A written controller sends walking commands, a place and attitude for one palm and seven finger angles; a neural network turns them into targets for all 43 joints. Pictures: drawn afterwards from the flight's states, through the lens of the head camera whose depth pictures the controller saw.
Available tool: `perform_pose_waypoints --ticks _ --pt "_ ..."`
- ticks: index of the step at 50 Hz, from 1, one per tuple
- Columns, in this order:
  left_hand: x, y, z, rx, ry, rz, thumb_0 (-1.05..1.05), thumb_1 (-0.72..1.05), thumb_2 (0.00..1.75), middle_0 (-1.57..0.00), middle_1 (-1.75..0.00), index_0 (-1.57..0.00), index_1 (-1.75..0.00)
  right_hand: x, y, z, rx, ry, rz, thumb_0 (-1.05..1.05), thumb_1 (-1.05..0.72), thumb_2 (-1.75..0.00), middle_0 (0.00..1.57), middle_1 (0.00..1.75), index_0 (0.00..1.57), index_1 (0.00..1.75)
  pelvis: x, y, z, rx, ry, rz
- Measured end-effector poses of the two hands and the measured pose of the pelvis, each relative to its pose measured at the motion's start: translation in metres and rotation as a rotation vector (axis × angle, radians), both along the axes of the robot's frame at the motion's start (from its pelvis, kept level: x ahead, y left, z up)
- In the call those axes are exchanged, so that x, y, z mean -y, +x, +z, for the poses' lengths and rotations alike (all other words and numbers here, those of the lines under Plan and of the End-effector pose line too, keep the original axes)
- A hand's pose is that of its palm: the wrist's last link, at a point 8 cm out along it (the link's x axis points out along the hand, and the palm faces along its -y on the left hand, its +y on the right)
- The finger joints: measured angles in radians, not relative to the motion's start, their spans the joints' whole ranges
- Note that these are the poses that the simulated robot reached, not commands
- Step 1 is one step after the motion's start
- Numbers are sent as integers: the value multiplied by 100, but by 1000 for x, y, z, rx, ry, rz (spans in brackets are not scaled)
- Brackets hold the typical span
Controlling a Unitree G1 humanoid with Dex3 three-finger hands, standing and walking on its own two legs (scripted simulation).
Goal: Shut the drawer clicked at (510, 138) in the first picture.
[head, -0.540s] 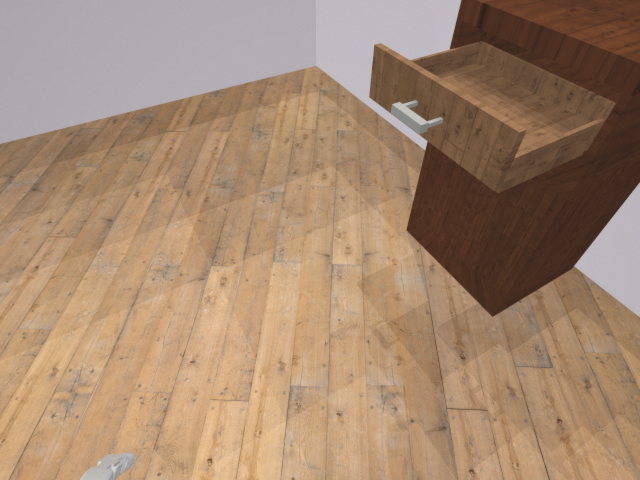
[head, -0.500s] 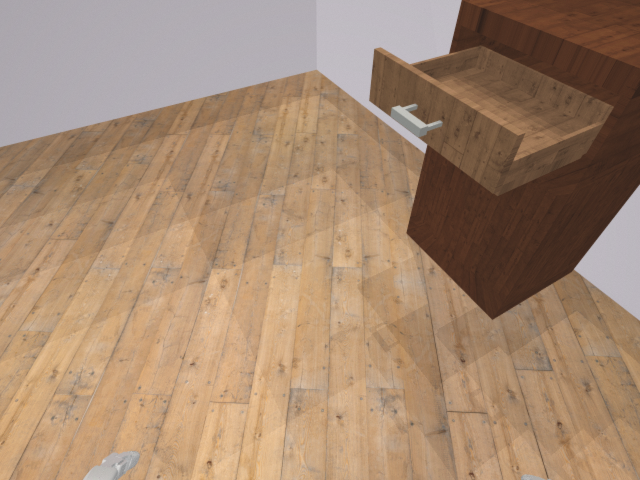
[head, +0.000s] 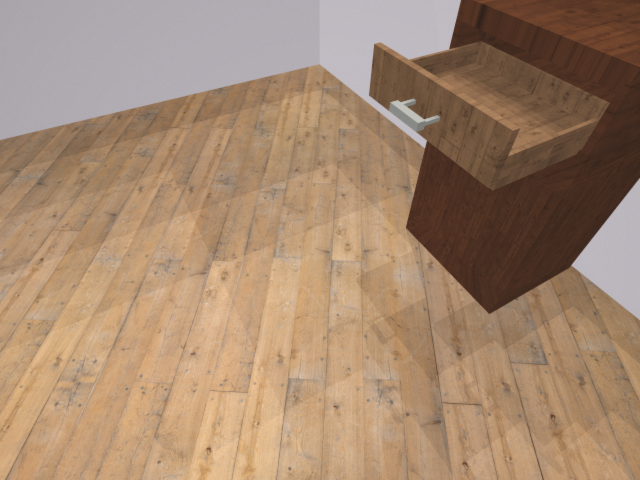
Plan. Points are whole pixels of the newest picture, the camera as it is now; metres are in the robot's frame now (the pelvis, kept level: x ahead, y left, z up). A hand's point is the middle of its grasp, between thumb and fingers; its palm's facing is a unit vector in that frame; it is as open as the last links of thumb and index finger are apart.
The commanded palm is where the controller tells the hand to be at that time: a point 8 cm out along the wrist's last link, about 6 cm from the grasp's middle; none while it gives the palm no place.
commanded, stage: stand and wait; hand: left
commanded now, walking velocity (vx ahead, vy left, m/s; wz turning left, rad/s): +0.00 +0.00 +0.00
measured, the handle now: (414, 113) +0.88 -0.17 +0.01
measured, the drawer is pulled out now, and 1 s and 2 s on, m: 0.30 0.30 0.30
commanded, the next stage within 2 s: look at it before walking up in 0.28 s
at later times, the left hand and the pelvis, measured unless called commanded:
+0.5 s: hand out of the picture +0.08 +0.25 -0.15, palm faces -0.03 -0.94 -0.33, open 7.4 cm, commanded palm none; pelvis -0.01 +0.00 +0.00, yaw +0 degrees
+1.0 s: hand out of the picture +0.07 +0.25 -0.15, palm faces -0.03 -0.94 -0.33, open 7.4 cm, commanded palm none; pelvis +0.00 +0.00 +0.00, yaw +0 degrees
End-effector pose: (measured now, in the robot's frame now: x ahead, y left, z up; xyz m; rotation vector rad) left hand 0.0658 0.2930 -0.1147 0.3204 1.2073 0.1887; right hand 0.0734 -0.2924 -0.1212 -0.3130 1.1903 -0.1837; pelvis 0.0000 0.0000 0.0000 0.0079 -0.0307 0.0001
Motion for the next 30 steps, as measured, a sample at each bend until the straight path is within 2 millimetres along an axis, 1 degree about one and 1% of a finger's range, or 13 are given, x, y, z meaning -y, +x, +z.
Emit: perform_pose_waypoints --ticks 5,11,23,30 --pt "-1 -6 -1 -14 1 4 0 90 90 -21 -30 -20 -30 2 -14 -1 -30 -2 -12 1 -90 -90 21 30 20 30 1 -3 1 2 -1 0" --pt "0 -5 -1 -8 -4 0 0 90 90 -20 -30 -20 -30 1 -20 -1 -38 0 -20 1 -90 -90 21 30 20 30 0 -5 1 3 -2 -2" --pt "2 5 0 16 -15 -12 0 90 90 -21 -30 -20 -30 -4 -16 1 -19 5 -22 1 -90 -90 21 30 20 30 -2 -6 3 1 -2 -6" --pt "1 6 0 19 -15 -11 0 90 90 -21 -30 -20 -30 -5 -12 3 -13 4 -18 1 -90 -90 21 30 20 30 -3 -4 3 1 -3 -5"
